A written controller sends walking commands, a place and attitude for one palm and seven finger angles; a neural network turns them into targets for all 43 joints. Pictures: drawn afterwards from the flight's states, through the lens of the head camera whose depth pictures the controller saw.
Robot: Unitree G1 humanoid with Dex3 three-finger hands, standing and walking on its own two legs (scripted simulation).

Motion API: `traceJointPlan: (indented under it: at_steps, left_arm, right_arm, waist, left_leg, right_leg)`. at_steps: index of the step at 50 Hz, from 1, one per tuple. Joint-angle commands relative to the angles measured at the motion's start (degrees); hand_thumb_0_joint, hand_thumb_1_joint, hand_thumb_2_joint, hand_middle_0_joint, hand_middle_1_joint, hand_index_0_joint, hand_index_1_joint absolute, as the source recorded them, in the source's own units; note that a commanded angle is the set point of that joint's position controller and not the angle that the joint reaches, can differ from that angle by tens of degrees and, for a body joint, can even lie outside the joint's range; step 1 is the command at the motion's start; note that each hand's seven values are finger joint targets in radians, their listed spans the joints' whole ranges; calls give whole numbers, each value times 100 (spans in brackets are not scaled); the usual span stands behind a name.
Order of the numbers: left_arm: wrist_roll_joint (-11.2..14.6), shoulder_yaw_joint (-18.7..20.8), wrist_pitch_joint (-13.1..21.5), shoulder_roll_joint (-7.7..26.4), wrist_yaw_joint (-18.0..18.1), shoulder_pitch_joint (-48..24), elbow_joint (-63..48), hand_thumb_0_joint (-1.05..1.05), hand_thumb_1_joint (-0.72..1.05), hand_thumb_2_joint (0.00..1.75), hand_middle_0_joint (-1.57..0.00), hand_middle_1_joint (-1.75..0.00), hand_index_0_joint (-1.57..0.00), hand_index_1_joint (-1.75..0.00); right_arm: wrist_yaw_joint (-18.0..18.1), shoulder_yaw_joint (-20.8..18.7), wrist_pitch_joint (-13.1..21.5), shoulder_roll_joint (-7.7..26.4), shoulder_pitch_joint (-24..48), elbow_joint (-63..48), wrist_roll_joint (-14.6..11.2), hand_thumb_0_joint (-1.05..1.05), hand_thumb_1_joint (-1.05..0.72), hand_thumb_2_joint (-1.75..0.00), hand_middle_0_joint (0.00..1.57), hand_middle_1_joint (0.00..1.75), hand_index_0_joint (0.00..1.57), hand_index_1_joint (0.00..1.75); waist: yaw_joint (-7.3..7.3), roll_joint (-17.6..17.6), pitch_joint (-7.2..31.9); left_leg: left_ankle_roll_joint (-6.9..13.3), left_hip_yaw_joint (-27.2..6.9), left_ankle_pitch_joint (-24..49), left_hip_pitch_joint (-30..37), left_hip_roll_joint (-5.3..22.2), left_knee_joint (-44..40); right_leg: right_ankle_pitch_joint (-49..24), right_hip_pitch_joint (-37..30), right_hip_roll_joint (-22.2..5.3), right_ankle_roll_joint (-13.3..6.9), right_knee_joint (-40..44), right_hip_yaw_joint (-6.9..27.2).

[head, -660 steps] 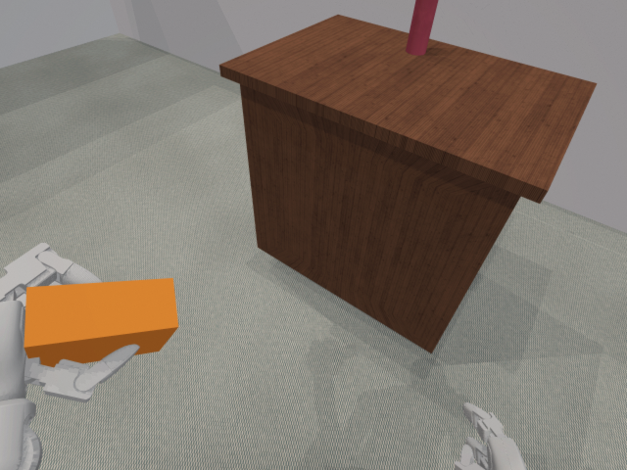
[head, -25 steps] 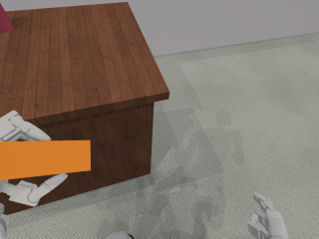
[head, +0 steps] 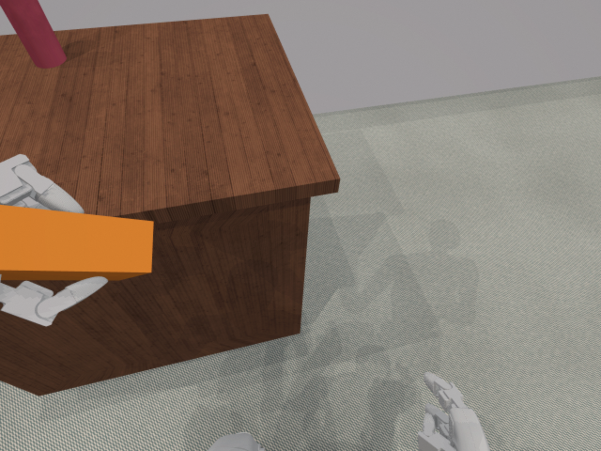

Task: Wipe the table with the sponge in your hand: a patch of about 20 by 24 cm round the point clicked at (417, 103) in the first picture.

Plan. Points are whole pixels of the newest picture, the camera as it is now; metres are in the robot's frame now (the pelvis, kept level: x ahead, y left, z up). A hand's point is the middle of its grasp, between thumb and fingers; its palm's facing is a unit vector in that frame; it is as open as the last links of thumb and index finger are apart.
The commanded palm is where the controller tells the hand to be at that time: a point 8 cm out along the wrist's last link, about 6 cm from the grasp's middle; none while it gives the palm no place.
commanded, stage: come to a stop and stand still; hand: left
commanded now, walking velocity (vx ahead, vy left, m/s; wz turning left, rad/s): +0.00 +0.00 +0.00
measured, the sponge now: (93, 251) +0.25 +0.24 +0.17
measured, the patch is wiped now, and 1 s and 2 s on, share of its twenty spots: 0.00 0.00 0.00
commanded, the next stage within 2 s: look again from close up in 0.44 s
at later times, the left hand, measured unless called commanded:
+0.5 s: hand (44, 283) +0.21 +0.25 +0.19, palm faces +0.42 -0.86 -0.29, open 9.4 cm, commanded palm +0.14 +0.28 +0.19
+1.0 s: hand (64, 250) +0.25 +0.27 +0.17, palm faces +0.36 -0.86 -0.36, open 9.4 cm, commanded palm +0.19 +0.30 +0.19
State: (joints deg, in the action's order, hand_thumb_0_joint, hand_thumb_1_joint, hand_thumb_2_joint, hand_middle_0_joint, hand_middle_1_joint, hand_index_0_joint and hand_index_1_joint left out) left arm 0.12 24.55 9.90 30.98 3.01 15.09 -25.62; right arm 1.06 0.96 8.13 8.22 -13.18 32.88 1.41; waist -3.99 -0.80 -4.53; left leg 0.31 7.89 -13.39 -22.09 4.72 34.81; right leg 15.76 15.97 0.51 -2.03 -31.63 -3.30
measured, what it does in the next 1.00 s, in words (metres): stands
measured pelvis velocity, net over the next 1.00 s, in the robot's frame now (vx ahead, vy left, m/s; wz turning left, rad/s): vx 0.03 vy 0.03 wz -0.02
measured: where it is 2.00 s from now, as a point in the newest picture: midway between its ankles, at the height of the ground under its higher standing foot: outside the picture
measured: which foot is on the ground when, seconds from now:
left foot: down 0.00-1.00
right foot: down 0.00-1.00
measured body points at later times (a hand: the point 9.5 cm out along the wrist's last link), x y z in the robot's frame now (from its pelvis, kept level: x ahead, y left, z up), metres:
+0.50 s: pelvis -0.02 +0.00 +0.01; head -0.03 +0.03 +0.46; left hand +0.18 +0.30 +0.20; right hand +0.13 -0.22 -0.05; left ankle +0.05 +0.11 -0.73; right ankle +0.00 -0.10 -0.73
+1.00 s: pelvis +0.03 +0.03 +0.02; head +0.04 +0.05 +0.47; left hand +0.22 +0.31 +0.19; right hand +0.21 -0.20 -0.05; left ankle +0.05 +0.11 -0.73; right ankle +0.00 -0.10 -0.73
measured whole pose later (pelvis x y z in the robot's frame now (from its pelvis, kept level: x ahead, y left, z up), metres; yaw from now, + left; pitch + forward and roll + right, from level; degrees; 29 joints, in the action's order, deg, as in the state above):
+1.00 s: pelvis +0.03 +0.03 +0.02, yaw -1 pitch +0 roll -1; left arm 1.9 18.8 10.7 20.6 5.9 23.6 -26.0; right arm 1.6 1.9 6.8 11.5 -10.5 32.9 0.7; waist -1.6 -1.3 -1.1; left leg 2.6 0.4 -10.9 -14.6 -1.5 25.3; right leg 13.4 8.3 0.5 0.4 -21.4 -0.9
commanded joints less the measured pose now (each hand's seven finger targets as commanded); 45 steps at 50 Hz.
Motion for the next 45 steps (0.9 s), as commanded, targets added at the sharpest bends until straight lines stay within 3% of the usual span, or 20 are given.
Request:
traceJointPlan:
  at_steps: [1,2,3,4,6,8,9,10,11,13,16,19,20,23,28,30,32,37,41,45]
  left_arm:
    - [256,735,251,670,98,-256,127,0,10,130,-120,-160,-120,-160]
    - [338,280,325,-166,95,122,-662,0,10,130,-120,-160,-120,-160]
    - [308,246,371,-120,115,486,-1261,0,10,130,-120,-160,-120,-160]
    - [292,297,422,-54,139,809,-1559,0,10,130,-120,-160,-120,-160]
    - [277,180,431,-125,218,1131,-1874,0,10,130,-120,-160,-120,-160]
    - [260,458,480,192,313,1077,-1984,0,10,130,-120,-160,-120,-160]
    - [267,514,482,246,354,1004,-1932,0,10,130,-120,-160,-120,-160]
    - [263,802,522,605,430,680,-2162,0,10,130,-120,-160,-120,-160]
    - [280,668,533,378,455,643,-1922,0,10,130,-120,-160,-120,-160]
    - [299,509,525,200,507,352,-1572,0,10,130,-120,-160,-120,-160]
    - [265,343,564,119,501,-322,-1181,0,10,130,-120,-160,-120,-160]
    - [170,2,596,-109,420,-421,-992,0,10,130,-120,-160,-120,-160]
    - [168,-194,585,-280,377,-383,-1028,0,10,130,-120,-160,-120,-160]
    - [128,-288,551,-304,356,-59,-1123,0,10,130,-120,-160,-120,-160]
    - [153,-19,468,-146,348,418,-912,0,10,130,-120,-160,-120,-160]
    - [163,181,481,76,358,180,-1108,0,10,130,-120,-160,-120,-160]
    - [185,179,511,39,373,155,-1150,0,10,130,-120,-160,-120,-160]
    - [198,94,548,-37,378,53,-1409,0,10,130,-120,-160,-120,-160]
    - [190,-59,497,-176,389,177,-1431,0,10,130,-120,-160,-120,-160]
    - [199,34,434,-122,400,455,-1299,0,10,130,-120,-160,-120,-160]
  right_arm:
    - [64,-324,473,935,258,-882,-188,0,-90,-90,20,30,20,30]
    - [-21,-458,381,1011,278,-901,-262,0,-90,-90,20,30,20,30]
    - [-89,-434,326,1008,510,-1020,-287,0,-90,-90,20,30,20,30]
    - [-116,-326,288,911,650,-1026,-256,0,-90,-90,20,30,20,30]
    - [-109,-269,275,890,773,-1108,-250,0,-90,-90,20,30,20,30]
    - [-13,-262,283,899,745,-1107,-191,0,-90,-90,20,30,20,30]
    - [51,-263,264,899,700,-1088,-175,0,-90,-90,20,30,20,30]
    - [125,-269,241,936,684,-1070,-144,0,-90,-90,20,30,20,30]
    - [170,-226,239,861,653,-1007,-118,0,-90,-90,20,30,20,30]
    - [239,-223,229,929,573,-921,-117,0,-90,-90,20,30,20,30]
    - [296,-225,259,1009,501,-835,-126,0,-90,-90,20,30,20,30]
    - [257,-235,322,1033,472,-854,-125,0,-90,-90,20,30,20,30]
    - [230,-225,356,1029,531,-873,-133,0,-90,-90,20,30,20,30]
    - [144,-179,387,1018,523,-870,-109,0,-90,-90,20,30,20,30]
    - [119,-131,306,973,567,-874,-77,0,-90,-90,20,30,20,30]
    - [141,-129,270,985,614,-863,-53,0,-90,-90,20,30,20,30]
    - [163,-109,246,941,573,-844,-50,0,-90,-90,20,30,20,30]
    - [166,-119,317,977,577,-841,-49,0,-90,-90,20,30,20,30]
    - [135,-157,322,1009,565,-801,-65,0,-90,-90,20,30,20,30]
    - [130,-196,224,1039,583,-782,-85,0,-90,-90,20,30,20,30]
  waist:
    - [278,372,1475]
    - [262,-103,1740]
    - [201,-322,1717]
    - [177,-106,1738]
    - [200,-62,1396]
    - [212,-338,1031]
    - [249,-402,790]
    - [282,-195,579]
    - [317,-75,502]
    - [337,350,440]
    - [350,585,300]
    - [309,563,342]
    - [342,768,353]
    - [263,647,622]
    - [227,268,524]
    - [280,410,467]
    - [265,485,696]
    - [237,668,1145]
    - [247,523,1368]
    - [250,588,1425]
  left_leg:
    - [-18,-29,595,1319,-173,-854]
    - [91,-327,1216,1430,-158,-517]
    - [169,-452,1562,1486,-48,-476]
    - [230,-447,1502,1451,35,-503]
    - [221,-506,493,1043,36,-600]
    - [109,-454,-428,855,-197,-383]
    - [69,-475,-512,880,-308,-155]
    - [27,-542,-484,997,-330,-176]
    - [21,-580,-471,1077,-352,-317]
    - [17,-712,-476,1139,-357,-725]
    - [69,-1042,-1017,947,-237,-1348]
    - [90,-1013,-1198,780,-320,-1403]
    - [84,-979,-996,1036,-323,-1430]
    - [97,-1159,-864,791,-247,-1743]
    - [10,-1162,-1164,544,-287,-1857]
    - [-33,-1092,-967,734,-315,-1842]
    - [17,-1274,-836,715,-228,-1989]
    - [41,-1314,-233,1113,-159,-1925]
    - [-16,-1136,1019,1429,-259,-1547]
    - [-77,-1046,2047,1657,-282,-1305]
  right_leg:
    - [-3586,-536,-865,-170,355,1143]
    - [-2882,-754,-664,219,345,992]
    - [-2568,-699,-608,376,416,961]
    - [-2111,-653,-576,441,529,783]
    - [-819,-473,-561,374,878,778]
    - [476,36,-696,165,1499,1183]
    - [1145,420,-810,22,1795,1443]
    - [1558,739,-878,-133,1931,1513]
    - [1723,825,-808,-192,1921,1376]
    - [1657,738,-504,-98,1795,1193]
    - [1604,426,-149,74,1711,930]
    - [1559,52,-123,107,1834,892]
    - [1344,181,-106,92,1819,854]
    - [591,-446,19,168,1577,601]
    - [999,-358,-10,140,1789,615]
    - [882,-162,13,128,1819,550]
    - [350,-543,77,136,1573,470]
    - [-367,-834,76,152,1298,380]
    - [-1157,-905,-6,156,1235,342]
    - [-1624,-819,-43,161,1167,275]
